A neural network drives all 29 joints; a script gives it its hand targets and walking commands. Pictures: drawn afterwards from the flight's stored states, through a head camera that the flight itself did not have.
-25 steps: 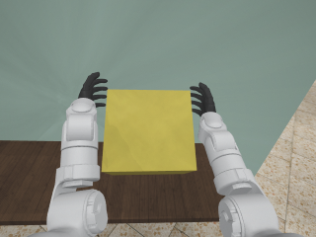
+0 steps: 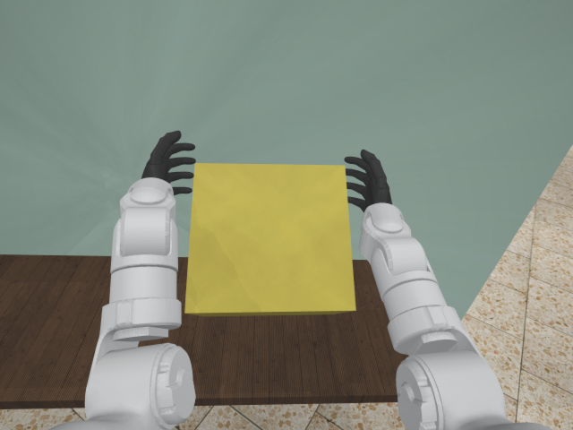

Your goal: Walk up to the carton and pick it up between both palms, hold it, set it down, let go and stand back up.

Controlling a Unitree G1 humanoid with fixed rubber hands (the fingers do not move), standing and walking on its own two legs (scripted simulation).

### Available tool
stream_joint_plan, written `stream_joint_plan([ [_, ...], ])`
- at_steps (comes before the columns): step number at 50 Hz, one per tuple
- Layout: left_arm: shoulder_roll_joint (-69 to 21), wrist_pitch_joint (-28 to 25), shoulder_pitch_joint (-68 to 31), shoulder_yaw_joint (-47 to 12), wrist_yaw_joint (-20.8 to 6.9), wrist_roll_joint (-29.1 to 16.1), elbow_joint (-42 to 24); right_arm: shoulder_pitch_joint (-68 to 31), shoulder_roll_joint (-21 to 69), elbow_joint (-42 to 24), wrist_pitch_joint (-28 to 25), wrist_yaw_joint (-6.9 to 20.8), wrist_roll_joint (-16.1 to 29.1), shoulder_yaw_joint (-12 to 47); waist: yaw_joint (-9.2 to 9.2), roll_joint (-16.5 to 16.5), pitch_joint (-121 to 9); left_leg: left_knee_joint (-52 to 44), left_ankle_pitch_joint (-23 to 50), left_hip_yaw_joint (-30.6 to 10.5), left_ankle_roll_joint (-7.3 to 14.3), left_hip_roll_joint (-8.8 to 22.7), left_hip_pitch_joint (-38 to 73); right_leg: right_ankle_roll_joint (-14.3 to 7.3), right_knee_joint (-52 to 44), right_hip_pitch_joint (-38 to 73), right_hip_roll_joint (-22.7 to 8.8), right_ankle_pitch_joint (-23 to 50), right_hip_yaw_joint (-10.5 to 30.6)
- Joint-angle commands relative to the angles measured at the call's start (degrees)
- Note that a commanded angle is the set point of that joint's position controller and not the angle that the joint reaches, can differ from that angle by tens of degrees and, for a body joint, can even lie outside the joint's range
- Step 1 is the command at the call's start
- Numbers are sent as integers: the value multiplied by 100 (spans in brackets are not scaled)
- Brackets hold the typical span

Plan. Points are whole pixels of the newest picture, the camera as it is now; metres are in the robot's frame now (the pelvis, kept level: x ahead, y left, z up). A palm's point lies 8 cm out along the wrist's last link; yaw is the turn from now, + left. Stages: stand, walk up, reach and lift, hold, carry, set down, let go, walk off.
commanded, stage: hold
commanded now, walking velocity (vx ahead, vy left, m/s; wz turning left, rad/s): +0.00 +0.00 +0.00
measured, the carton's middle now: (269, 245) +0.36 +0.01 +0.11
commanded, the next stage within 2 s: set down in 0.02 s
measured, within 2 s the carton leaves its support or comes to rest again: neither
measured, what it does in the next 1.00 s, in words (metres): stands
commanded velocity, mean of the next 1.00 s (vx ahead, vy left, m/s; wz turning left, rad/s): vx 0.00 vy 0.00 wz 0.00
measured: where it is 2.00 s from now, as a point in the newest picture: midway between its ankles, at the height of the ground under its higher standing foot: outside the picture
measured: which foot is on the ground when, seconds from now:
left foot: down 0.00-1.00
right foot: down 0.00-1.00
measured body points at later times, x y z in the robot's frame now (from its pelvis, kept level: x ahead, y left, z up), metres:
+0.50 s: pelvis +0.00 +0.00 +0.00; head -0.05 +0.03 +0.45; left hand +0.39 +0.15 +0.22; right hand +0.38 -0.16 +0.21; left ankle +0.05 +0.15 -0.74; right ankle +0.02 -0.11 -0.74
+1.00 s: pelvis +0.03 +0.00 +0.00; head +0.03 +0.03 +0.45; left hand +0.42 +0.14 +0.12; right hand +0.40 -0.16 +0.13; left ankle +0.05 +0.15 -0.74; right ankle +0.02 -0.11 -0.74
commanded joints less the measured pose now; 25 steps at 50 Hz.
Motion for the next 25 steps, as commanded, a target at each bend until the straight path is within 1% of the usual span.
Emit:
stream_joint_plan([
  [1,-3032,-286,-2937,-1726,-883,-609,-955,-4222,2630,-1558,-428,942,845,1817,257,350,-1554,-661,749,749,287,-501,765,183,-771,548,265,232,-278],
  [2,-3046,-264,-2484,-2269,-912,-835,-1251,-3910,2693,-1972,-290,789,1001,1959,-145,267,-1418,-558,838,682,387,-527,878,264,-733,856,233,862,-288],
  [3,-3047,-251,-2484,-2210,-942,-842,-1204,-3948,2613,-1966,-259,768,1039,1901,-180,295,-1343,-570,816,648,370,-537,828,284,-740,860,222,926,-288],
  [5,-2901,-246,-2614,-2044,-979,-783,-1293,-3923,2595,-1952,-220,735,1027,1862,-174,292,-1240,-597,647,641,369,-539,731,283,-750,812,211,812,-294],
  [6,-2861,-250,-2673,-1990,-991,-779,-1298,-3947,2591,-2013,-228,735,996,1851,-109,296,-1254,-642,545,643,371,-537,697,274,-763,785,211,753,-284],
  [7,-2848,-296,-2810,-2026,-984,-815,-1388,-3911,2638,-1929,-233,757,974,1798,-123,348,-1288,-608,466,640,344,-533,674,254,-737,724,220,631,-283],
  [8,-2889,-338,-2828,-1992,-1009,-790,-1272,-4008,2598,-1913,-290,790,846,1656,-145,371,-1185,-643,358,644,333,-517,620,250,-733,637,212,506,-316],
  [10,-2923,-457,-3032,-2031,-991,-822,-1321,-4031,2655,-1855,-411,812,751,1627,-124,424,-1409,-630,401,645,302,-504,680,222,-733,616,195,513,-326],
  [11,-2974,-514,-3044,-2064,-998,-810,-1330,-4057,2612,-1884,-503,832,658,1547,-183,497,-1456,-632,429,656,275,-485,698,209,-706,634,197,542,-332],
  [12,-2995,-591,-3054,-2077,-985,-840,-1262,-4200,2643,-2034,-593,848,617,1539,-126,443,-1683,-594,500,640,267,-473,752,206,-703,619,218,549,-362],
  [13,-3039,-685,-3045,-2105,-981,-838,-1206,-4228,2633,-2081,-706,861,534,1496,-152,453,-1762,-580,542,660,248,-467,817,196,-720,648,210,573,-365],
  [14,-3028,-779,-3059,-2073,-995,-793,-1121,-4117,2650,-1965,-810,885,393,1427,-161,467,-1724,-613,491,659,219,-452,811,201,-719,634,202,538,-390],
  [15,-3031,-878,-3015,-2016,-1018,-743,-1025,-4027,2649,-1843,-916,894,289,1394,-212,457,-1738,-609,503,676,200,-436,835,199,-734,655,195,550,-391],
  [16,-3008,-943,-2940,-1956,-1036,-670,-851,-4007,2680,-1880,-1022,922,196,1333,-182,388,-1693,-653,378,693,194,-412,806,213,-734,681,192,467,-409],
  [17,-3024,-1015,-2841,-1890,-1060,-580,-655,-4001,2711,-1776,-1122,940,123,1326,-120,365,-1615,-712,193,709,229,-409,778,216,-801,659,164,318,-375],
  [20,-2817,-1173,-2422,-1547,-1216,-217,-162,-3418,2571,-1397,-1303,1009,-231,975,-149,194,-1107,-939,-385,825,338,-407,539,216,-915,632,113,-260,-422],
  [21,-2747,-1182,-2345,-1423,-1255,-144,-10,-3324,2533,-1354,-1337,1020,-262,949,-123,117,-986,-970,-489,876,400,-402,533,225,-919,599,96,-371,-416],
  [22,-2663,-1221,-2257,-1376,-1276,-74,62,-3130,2511,-1146,-1315,1041,-332,883,-80,126,-837,-1017,-596,893,440,-416,473,239,-953,534,85,-523,-403],
  [23,-2601,-1266,-2274,-1358,-1271,-73,-2,-3149,2526,-1208,-1367,1051,-384,849,-74,60,-867,-1049,-646,906,447,-419,444,228,-939,532,91,-581,-427],
  [24,-2586,-1284,-2169,-1358,-1279,-57,58,-3058,2515,-1189,-1404,1050,-411,864,-75,103,-834,-1056,-570,923,442,-418,477,239,-939,513,85,-508,-435],
  [25,-2542,-1343,-2164,-1374,-1262,-65,-2,-2991,2539,-1137,-1440,1058,-429,872,-35,125,-907,-1040,-538,949,446,-427,487,248,-924,511,88,-498,-416],
])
